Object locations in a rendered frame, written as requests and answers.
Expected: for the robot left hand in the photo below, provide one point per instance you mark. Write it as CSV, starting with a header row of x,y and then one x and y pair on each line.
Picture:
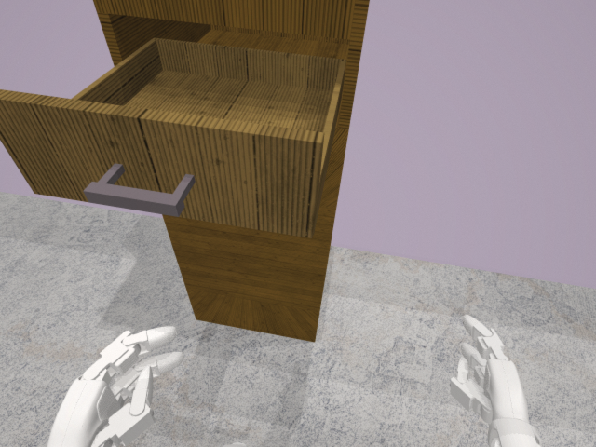
x,y
90,404

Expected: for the handle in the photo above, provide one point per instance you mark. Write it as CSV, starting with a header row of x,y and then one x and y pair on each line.
x,y
105,192

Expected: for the drawer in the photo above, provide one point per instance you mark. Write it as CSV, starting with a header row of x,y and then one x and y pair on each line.
x,y
255,127

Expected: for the robot right hand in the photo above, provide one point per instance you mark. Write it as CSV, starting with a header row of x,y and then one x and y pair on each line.
x,y
497,377

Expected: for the right robot forearm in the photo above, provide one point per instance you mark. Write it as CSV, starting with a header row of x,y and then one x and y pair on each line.
x,y
511,432

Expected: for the cabinet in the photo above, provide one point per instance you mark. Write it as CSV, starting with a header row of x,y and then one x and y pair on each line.
x,y
235,276

